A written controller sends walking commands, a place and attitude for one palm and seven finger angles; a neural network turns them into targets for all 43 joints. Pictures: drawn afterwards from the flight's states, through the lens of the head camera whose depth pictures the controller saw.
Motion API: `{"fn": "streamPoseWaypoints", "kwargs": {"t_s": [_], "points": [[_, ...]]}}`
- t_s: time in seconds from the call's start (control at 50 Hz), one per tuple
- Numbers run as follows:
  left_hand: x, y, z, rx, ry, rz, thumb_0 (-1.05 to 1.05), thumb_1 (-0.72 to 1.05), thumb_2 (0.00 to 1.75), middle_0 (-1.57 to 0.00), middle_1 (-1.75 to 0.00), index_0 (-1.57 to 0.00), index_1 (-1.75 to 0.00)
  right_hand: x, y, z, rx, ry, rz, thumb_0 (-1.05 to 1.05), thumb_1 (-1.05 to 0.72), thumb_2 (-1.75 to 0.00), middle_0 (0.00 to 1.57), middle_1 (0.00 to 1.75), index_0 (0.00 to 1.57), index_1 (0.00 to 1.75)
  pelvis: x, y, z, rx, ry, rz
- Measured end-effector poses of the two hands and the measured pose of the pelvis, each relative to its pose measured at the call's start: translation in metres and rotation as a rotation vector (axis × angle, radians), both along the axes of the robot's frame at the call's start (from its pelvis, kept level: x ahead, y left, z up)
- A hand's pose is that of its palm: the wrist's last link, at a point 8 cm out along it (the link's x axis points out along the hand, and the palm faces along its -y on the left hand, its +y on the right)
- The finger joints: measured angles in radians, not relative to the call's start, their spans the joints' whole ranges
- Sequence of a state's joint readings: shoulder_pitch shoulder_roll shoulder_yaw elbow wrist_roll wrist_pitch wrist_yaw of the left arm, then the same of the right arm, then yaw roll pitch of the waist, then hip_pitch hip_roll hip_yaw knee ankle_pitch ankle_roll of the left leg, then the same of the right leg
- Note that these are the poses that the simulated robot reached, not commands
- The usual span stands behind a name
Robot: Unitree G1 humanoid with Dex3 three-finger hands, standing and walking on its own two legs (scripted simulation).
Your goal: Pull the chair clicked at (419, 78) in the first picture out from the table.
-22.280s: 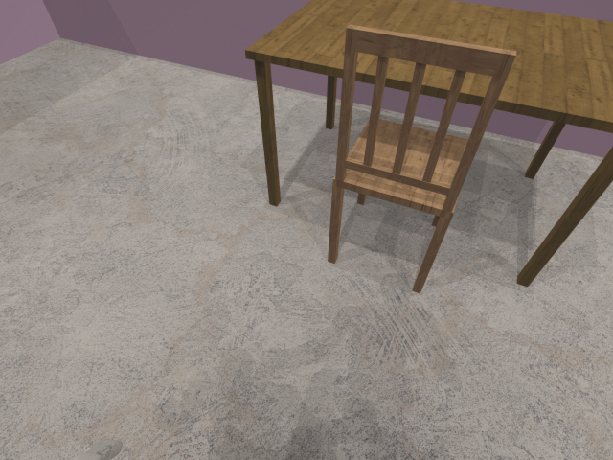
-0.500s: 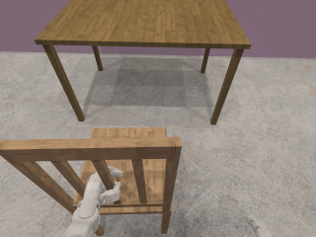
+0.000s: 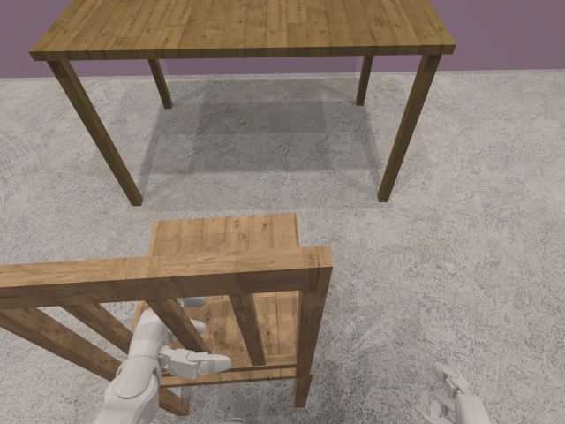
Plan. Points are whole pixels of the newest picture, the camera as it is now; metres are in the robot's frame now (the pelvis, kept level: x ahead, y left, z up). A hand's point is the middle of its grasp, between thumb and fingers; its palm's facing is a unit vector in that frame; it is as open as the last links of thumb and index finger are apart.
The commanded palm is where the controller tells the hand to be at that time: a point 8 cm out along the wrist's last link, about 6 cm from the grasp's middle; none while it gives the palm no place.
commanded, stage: open the thumb and straighten the fingers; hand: left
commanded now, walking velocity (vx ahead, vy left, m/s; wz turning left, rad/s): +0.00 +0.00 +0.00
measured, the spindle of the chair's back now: (189, 337) +0.25 +0.14 -0.04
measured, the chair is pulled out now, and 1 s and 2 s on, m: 0.61 0.61 0.61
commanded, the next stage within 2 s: draw the fingers out of the gap in 0.36 s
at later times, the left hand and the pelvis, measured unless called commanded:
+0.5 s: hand (194, 346) +0.24 +0.14 -0.05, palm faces +0.01 -0.99 -0.14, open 17.4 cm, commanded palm +0.22 +0.19 -0.02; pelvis +0.02 +0.00 -0.02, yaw +1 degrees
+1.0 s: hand (183, 408) +0.16 +0.14 -0.05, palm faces +0.03 -0.99 -0.15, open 17.5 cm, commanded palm +0.13 +0.19 -0.02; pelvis +0.01 +0.00 -0.03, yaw +2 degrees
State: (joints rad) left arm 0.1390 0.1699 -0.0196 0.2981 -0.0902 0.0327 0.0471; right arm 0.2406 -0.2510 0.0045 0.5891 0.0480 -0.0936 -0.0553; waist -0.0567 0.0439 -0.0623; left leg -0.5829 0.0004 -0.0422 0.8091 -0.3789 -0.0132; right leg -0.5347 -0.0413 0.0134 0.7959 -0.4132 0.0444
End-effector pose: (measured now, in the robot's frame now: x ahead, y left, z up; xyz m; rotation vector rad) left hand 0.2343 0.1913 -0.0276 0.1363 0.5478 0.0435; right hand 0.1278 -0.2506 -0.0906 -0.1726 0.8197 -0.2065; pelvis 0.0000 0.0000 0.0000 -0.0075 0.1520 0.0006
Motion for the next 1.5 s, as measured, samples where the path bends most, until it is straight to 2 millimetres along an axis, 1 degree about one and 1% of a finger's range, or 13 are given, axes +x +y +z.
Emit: {"fn": "streamPoseWaypoints", "kwargs": {"t_s": [0.06,0.12,0.26,0.36,0.46,0.54,0.58,0.74,0.88,1.06,1.36,1.42,1.5], "points": [[0.0,-0.005,0.001,-0.009,0.001,-0.005,0.01,-0.37,0.29,-0.37,-1.11,-0.38,-1.11,0.012,0.003,-0.001,-0.001,-0.022,0.009,0.01,-0.9,-0.89,0.21,0.3,0.2,0.3,0.007,0.001,-0.003,0.0,0.014,0.002],[-0.002,-0.009,0.0,-0.011,0.015,-0.005,0.0,-0.45,0.25,-0.31,-0.93,-0.32,-0.93,0.024,0.006,-0.001,-0.002,-0.043,0.023,0.02,-0.9,-0.89,0.21,0.3,0.2,0.3,0.012,0.001,-0.006,-0.001,0.025,0.005],[-0.006,-0.006,-0.006,0.001,0.038,0.018,0.0,-0.52,0.22,-0.16,-0.46,-0.16,-0.46,0.049,0.01,0.001,-0.012,-0.076,0.054,0.01,-0.9,-0.89,0.21,0.3,0.2,0.3,0.02,-0.002,-0.013,-0.005,0.046,0.014],[-0.007,-0.002,-0.005,0.009,0.033,0.018,-0.01,-0.53,0.21,-0.07,-0.2,-0.07,-0.2,0.056,0.009,0.001,-0.024,-0.084,0.067,0.01,-0.9,-0.89,0.21,0.3,0.2,0.3,0.022,-0.003,-0.016,-0.012,0.055,0.024],[-0.006,-0.003,-0.004,0.006,0.031,0.011,-0.01,-0.54,0.21,-0.03,-0.08,-0.03,-0.08,0.055,0.007,-0.001,-0.033,-0.076,0.064,0.01,-0.9,-0.89,0.21,0.3,0.2,0.3,0.023,-0.004,-0.018,-0.015,0.059,0.029],[-0.013,0.0,-0.006,0.003,0.047,0.019,-0.01,-0.54,0.21,-0.01,-0.03,-0.02,-0.03,0.05,0.004,-0.001,-0.032,-0.065,0.044,0.01,-0.9,-0.89,0.21,0.3,0.2,0.3,0.023,-0.005,-0.019,-0.014,0.062,0.024],[-0.021,0.002,-0.006,0.007,0.056,0.025,-0.01,-0.54,0.21,-0.01,-0.02,-0.01,-0.02,0.047,0.003,0.0,-0.031,-0.064,0.031,0.01,-0.9,-0.89,0.21,0.3,0.2,0.3,0.023,-0.005,-0.019,-0.014,0.062,0.022],[-0.054,-0.001,-0.003,0.014,0.066,0.025,-0.01,-0.54,0.21,-0.02,0.0,-0.01,0.0,0.042,0.004,-0.001,-0.033,-0.085,0.014,0.02,-0.9,-0.89,0.21,0.3,0.2,0.3,0.019,-0.004,-0.023,-0.02,0.061,0.027],[-0.075,-0.001,-0.003,0.009,0.063,0.033,-0.01,-0.54,0.21,-0.02,-0.01,-0.01,0.0,0.045,0.01,-0.004,-0.028,-0.111,0.029,0.02,-0.9,-0.9,0.21,0.3,0.2,0.3,0.012,-0.004,-0.028,-0.023,0.061,0.033],[-0.098,0.001,-0.002,0.007,0.077,0.043,-0.01,-0.54,0.21,-0.01,-0.01,-0.01,0.0,0.052,0.019,-0.001,-0.011,-0.163,0.034,0.02,-0.9,-0.89,0.21,0.3,0.2,0.3,0.007,-0.003,-0.032,-0.028,0.058,0.035],[-0.14,0.001,0.0,-0.017,0.106,0.059,-0.01,-0.54,0.21,0.0,0.0,-0.01,0.0,0.06,0.02,0.001,-0.019,-0.205,0.013,0.02,-0.9,-0.9,0.21,0.3,0.2,0.3,0.006,0.0,-0.039,-0.035,0.07,0.036],[-0.141,0.002,0.007,-0.083,0.02,0.098,-0.01,-0.54,0.21,0.0,0.0,-0.01,0.0,0.06,0.021,-0.001,-0.023,-0.216,0.015,0.02,-0.9,-0.9,0.21,0.3,0.2,0.3,0.004,0.0,-0.042,-0.038,0.077,0.037],[-0.132,0.009,0.031,-0.102,-0.185,0.112,-0.01,-0.54,0.21,0.0,0.0,-0.01,0.0,0.06,0.024,-0.007,-0.015,-0.215,0.025,0.02,-0.9,-0.9,0.21,0.3,0.2,0.3,0.001,0.001,-0.046,-0.043,0.078,0.039]]}}
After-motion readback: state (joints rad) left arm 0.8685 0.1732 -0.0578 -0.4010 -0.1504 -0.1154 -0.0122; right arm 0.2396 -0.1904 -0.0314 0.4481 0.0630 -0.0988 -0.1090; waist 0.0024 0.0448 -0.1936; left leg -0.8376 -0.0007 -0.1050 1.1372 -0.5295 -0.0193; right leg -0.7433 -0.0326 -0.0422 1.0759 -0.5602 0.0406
